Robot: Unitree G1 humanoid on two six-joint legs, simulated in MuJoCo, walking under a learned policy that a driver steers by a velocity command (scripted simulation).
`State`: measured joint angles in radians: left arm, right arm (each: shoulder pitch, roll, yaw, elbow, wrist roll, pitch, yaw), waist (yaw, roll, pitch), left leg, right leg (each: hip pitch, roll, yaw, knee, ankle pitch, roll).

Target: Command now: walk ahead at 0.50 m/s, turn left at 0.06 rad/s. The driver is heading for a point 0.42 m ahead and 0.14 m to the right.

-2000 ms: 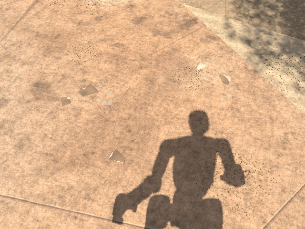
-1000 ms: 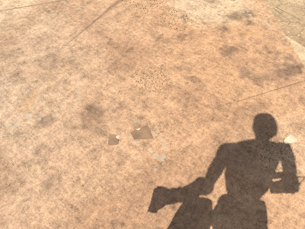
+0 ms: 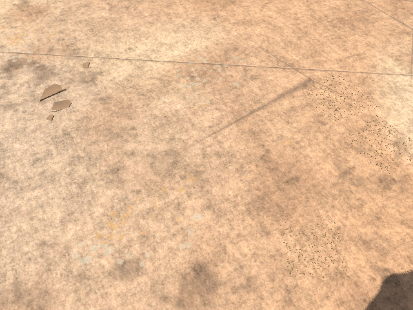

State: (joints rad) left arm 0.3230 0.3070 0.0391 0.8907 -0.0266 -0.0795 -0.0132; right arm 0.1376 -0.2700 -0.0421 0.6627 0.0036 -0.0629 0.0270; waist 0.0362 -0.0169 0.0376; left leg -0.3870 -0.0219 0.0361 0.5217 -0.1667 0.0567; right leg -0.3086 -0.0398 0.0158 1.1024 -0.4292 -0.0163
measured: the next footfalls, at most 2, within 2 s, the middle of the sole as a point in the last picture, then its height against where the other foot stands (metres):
right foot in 0.44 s outside the picture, level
left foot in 0.86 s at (195, 295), level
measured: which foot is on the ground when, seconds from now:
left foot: down 0.00-0.44, up 0.46-0.84, down 0.86-1.00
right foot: up 0.00-0.42, down 0.44-1.00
